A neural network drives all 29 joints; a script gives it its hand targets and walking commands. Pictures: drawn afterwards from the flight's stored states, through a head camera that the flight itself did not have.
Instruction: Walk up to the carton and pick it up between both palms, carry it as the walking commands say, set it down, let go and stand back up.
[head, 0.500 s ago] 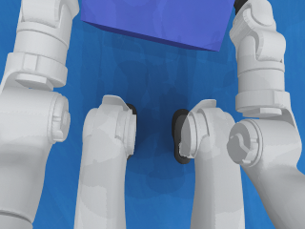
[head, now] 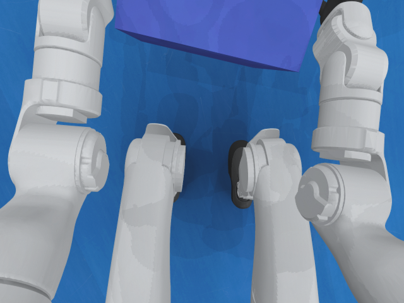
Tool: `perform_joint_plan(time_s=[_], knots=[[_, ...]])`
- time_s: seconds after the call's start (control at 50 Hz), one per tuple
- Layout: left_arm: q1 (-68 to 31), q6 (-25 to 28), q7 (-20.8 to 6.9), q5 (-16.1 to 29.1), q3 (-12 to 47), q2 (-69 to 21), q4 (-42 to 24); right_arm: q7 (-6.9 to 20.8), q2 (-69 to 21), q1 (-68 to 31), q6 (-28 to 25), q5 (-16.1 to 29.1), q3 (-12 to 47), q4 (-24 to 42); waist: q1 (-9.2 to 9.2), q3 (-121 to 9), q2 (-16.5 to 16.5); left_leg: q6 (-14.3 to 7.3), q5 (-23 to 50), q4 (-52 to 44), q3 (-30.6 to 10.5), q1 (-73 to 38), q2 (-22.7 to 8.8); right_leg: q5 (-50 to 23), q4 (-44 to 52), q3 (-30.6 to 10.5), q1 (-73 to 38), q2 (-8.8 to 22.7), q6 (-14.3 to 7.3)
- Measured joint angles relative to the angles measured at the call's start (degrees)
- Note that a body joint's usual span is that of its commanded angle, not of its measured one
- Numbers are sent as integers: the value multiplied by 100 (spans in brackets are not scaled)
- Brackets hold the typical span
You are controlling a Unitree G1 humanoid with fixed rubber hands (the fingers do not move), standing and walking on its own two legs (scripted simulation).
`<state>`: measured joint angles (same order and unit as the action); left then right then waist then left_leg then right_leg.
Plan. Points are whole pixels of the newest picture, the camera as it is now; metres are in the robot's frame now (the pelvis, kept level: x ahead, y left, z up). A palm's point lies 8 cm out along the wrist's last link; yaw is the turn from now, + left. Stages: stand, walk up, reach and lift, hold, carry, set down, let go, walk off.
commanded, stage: reach and lift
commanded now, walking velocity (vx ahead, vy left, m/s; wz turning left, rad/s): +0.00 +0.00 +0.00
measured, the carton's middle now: out of the picture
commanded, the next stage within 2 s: none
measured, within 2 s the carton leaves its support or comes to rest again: neither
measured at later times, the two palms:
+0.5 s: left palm out of the picture +0.54 +0.17 -0.05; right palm (384, 5) +0.51 -0.15 -0.05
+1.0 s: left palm out of the picture +0.51 +0.16 +0.01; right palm out of the picture +0.49 -0.16 +0.02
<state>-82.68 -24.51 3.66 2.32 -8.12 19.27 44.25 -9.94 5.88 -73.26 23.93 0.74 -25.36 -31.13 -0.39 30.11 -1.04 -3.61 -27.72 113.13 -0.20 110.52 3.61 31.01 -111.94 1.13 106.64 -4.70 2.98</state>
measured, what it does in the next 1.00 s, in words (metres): rises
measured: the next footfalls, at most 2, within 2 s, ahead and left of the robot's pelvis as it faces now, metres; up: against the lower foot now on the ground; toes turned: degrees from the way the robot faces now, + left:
none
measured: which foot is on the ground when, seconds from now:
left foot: down 0.00-1.00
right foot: down 0.00-1.00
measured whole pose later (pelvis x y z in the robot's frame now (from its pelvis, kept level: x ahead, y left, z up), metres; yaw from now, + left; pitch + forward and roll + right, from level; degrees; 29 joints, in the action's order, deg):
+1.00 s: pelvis +0.00 +0.00 +0.11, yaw +1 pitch +17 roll -3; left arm -69.1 -25.6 3.9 -0.9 -10.9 13.0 36.5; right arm -8.3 3.3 -61.4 25.1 -1.3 -23.7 -26.0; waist 0.9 30.0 -0.6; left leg -2.9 -25.0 92.8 -0.9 84.9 3.9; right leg 27.3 -91.8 -0.7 82.0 -4.8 2.3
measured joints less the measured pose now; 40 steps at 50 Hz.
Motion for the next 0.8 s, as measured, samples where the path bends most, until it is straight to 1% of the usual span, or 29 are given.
perform_joint_plan(time_s=[0.2,0.44,0.8], knots=[[299,-134,13,-109,-90,-151,-273,45,-52,228,129,-41,2,176,33,-1,9,2,89,-416,-23,-450,7,-113,429,-33,-439,-5,3],[453,-134,16,-227,-220,-312,-393,121,-93,397,122,-140,-37,281,71,-6,48,13,172,-910,-35,-1036,28,-210,914,-82,-1006,6,-6],[1078,-151,27,-301,-241,-521,-686,149,-204,940,145,-171,97,458,109,-9,28,56,230,-1627,-60,-2005,22,-310,1615,-148,-1927,-8,-50]])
